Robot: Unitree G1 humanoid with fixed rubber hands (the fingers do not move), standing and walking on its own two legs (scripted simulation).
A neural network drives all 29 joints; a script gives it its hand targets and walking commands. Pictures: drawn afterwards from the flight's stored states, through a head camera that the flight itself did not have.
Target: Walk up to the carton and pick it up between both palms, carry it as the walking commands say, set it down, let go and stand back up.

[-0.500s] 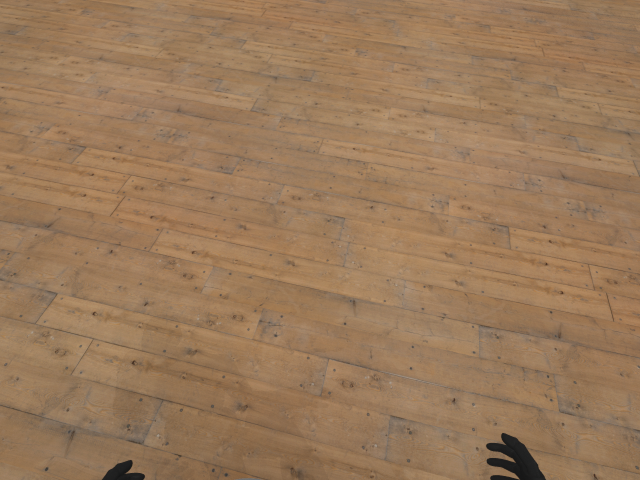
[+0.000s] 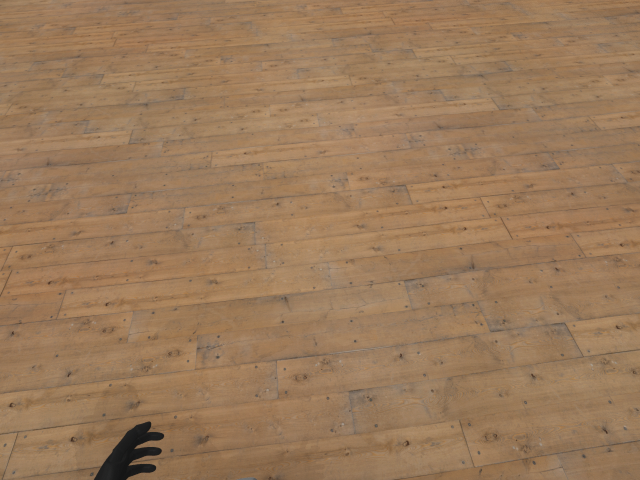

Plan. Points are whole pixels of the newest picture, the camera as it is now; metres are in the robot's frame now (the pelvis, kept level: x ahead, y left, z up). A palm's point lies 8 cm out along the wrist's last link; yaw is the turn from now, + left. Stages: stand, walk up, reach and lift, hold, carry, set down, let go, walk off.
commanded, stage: walk up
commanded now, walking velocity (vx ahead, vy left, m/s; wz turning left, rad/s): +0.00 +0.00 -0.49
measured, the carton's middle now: out of the picture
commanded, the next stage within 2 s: none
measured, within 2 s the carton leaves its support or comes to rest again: neither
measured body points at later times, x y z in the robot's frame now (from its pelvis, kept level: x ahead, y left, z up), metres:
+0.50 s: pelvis -0.01 +0.03 +0.01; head +0.03 +0.05 +0.46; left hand +0.14 +0.28 -0.13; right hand +0.04 -0.26 -0.10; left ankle +0.01 +0.13 -0.73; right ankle -0.06 -0.09 -0.66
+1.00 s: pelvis -0.04 +0.00 +0.01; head -0.01 -0.04 +0.46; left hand +0.19 +0.19 -0.10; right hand -0.07 -0.30 -0.12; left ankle +0.03 +0.14 -0.68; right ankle -0.07 -0.10 -0.73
